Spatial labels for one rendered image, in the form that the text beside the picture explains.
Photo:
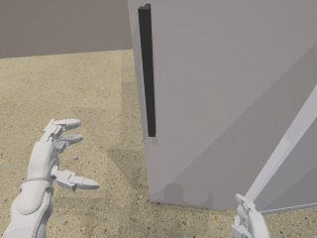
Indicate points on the robot left hand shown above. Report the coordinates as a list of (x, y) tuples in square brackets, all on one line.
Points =
[(45, 154)]

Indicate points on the handle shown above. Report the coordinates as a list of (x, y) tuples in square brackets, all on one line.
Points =
[(146, 37)]

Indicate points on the robot right hand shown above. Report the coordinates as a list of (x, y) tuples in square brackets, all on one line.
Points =
[(254, 223)]

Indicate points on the fridge door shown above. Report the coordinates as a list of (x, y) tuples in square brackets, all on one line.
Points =
[(230, 76)]

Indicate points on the left robot forearm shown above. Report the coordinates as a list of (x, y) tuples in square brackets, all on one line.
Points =
[(31, 210)]

